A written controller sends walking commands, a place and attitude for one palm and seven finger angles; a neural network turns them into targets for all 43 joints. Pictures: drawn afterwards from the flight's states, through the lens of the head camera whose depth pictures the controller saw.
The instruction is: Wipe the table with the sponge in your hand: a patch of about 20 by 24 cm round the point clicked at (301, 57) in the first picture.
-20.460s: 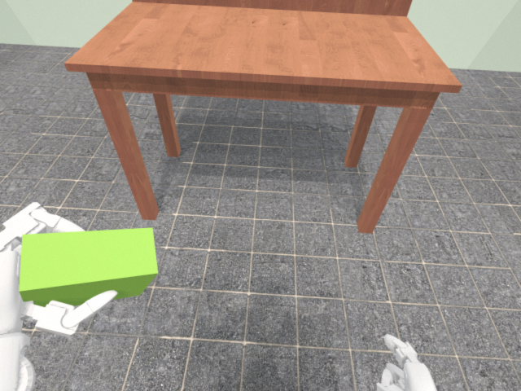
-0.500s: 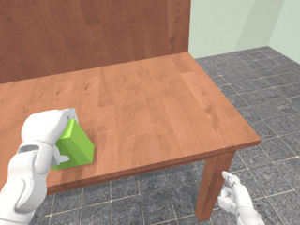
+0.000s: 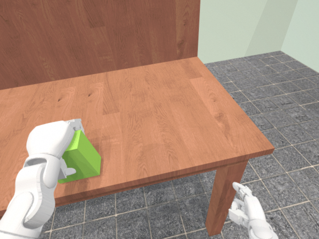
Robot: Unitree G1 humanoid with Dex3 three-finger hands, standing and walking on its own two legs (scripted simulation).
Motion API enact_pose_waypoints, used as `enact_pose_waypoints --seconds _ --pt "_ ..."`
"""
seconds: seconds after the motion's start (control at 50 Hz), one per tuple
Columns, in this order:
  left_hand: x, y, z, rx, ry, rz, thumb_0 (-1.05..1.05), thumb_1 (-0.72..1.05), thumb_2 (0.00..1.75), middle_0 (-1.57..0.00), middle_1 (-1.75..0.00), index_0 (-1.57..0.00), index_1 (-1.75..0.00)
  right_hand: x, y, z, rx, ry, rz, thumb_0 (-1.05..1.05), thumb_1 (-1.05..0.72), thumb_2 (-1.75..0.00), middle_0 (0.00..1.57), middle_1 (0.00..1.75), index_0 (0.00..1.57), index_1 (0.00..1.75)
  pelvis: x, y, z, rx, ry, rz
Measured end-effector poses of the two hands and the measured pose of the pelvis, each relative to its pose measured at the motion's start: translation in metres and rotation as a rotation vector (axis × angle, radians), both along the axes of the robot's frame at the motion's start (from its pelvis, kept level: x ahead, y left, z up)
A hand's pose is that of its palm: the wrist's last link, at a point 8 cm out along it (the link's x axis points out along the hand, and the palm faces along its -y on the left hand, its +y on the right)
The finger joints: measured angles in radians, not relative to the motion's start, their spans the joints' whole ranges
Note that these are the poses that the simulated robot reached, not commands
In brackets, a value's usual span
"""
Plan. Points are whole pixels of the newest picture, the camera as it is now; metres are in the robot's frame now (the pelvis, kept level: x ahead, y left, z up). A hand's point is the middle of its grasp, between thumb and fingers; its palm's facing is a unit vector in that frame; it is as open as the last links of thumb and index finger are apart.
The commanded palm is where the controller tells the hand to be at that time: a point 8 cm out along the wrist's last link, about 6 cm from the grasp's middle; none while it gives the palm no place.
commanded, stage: lower the sponge onto the table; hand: left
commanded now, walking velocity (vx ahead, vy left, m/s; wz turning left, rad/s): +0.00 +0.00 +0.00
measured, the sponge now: (73, 162) +0.24 +0.28 +0.09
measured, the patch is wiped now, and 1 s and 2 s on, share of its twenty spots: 0.00 0.35 0.45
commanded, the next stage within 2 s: wipe forward along the first lane in 0.26 s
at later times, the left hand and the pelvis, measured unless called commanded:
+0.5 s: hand (65, 154) +0.24 +0.28 +0.12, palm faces +0.04 -0.04 -1.00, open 9.7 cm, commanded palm +0.22 +0.28 +0.18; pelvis +0.00 +0.00 +0.00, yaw +1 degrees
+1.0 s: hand (69, 138) +0.29 +0.30 +0.12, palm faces -0.02 -0.01 -1.00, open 9.7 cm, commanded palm +0.27 +0.30 +0.16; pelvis +0.00 -0.01 +0.00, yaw +2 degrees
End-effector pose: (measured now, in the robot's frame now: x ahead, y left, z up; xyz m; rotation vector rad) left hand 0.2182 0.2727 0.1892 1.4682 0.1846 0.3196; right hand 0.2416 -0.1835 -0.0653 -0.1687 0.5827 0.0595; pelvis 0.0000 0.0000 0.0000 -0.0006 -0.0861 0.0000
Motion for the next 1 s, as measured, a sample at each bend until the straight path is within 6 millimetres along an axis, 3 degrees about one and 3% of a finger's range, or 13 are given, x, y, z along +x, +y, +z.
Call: enact_pose_waypoints --seconds 0.18,0.3,0.58,1.0 --pt "-0.015 0.004 -0.011 -0.010 0.042 0.042 0.00 -0.46 1.04 -0.77 -1.36 -0.77 -1.37 0.000 -0.008 -0.002 -0.013 0.009 -0.003 0.02 -0.91 -0.90 0.20 0.30 0.20 0.30 0.002 0.000 -0.001 -0.001 0.000 0.005" --pt "-0.014 0.002 -0.012 0.007 0.043 0.019 -0.01 -0.46 1.04 -0.78 -1.36 -0.77 -1.36 0.000 -0.008 -0.003 -0.023 0.007 -0.007 0.02 -0.91 -0.90 0.20 0.30 0.20 0.30 0.001 -0.002 -0.001 -0.002 -0.004 0.012" --pt "0.013 0.008 -0.013 0.043 0.080 0.043 -0.02 -0.49 1.06 -0.79 -1.35 -0.79 -1.34 -0.008 -0.012 -0.011 -0.013 0.035 -0.025 0.02 -0.91 -0.90 0.20 0.30 0.20 0.30 -0.001 -0.007 -0.001 -0.002 0.008 0.025" --pt "0.056 0.024 -0.015 0.060 0.123 0.054 -0.01 -0.50 1.08 -0.79 -1.35 -0.79 -1.34 -0.042 -0.056 -0.032 -0.072 0.157 -0.135 0.02 -0.91 -0.90 0.20 0.30 0.20 0.30 0.003 -0.011 -0.003 -0.005 0.049 0.029"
